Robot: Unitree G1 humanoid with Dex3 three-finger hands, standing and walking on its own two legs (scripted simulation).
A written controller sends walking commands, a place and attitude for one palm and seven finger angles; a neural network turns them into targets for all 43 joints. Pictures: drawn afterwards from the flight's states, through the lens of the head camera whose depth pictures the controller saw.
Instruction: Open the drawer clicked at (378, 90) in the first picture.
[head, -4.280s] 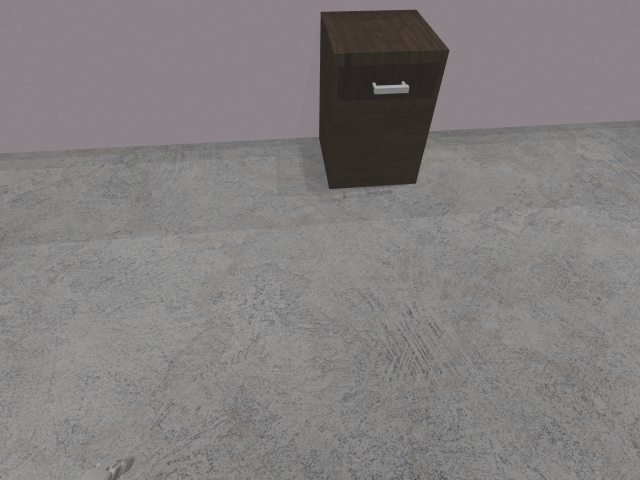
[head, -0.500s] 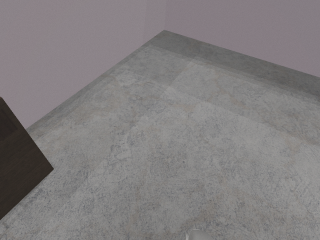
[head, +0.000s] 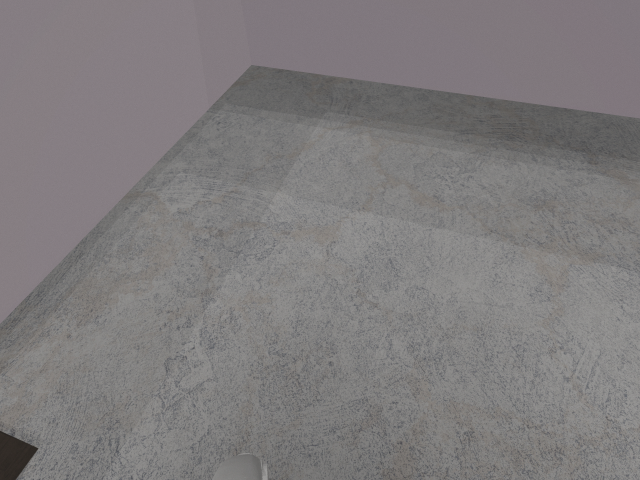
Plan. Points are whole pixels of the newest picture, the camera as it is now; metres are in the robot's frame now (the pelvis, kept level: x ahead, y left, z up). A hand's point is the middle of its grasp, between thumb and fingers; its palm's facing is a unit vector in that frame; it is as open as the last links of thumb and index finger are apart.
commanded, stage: turn to face it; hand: left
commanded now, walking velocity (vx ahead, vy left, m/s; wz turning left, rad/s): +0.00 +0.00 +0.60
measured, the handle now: out of the picture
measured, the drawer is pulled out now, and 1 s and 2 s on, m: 0.00 0.00 0.00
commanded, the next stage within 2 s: take the last steps up to it in 1.88 s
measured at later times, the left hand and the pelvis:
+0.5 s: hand out of the picture +0.11 +0.24 -0.18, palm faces +0.32 -0.92 -0.21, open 7.3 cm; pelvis +0.10 +0.04 -0.01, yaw +15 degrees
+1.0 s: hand out of the picture +0.09 +0.17 -0.15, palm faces +0.54 -0.80 -0.26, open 7.3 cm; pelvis +0.13 -0.03 +0.00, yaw +35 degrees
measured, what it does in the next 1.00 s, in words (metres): walks ahead, turning left: left foot, then right foot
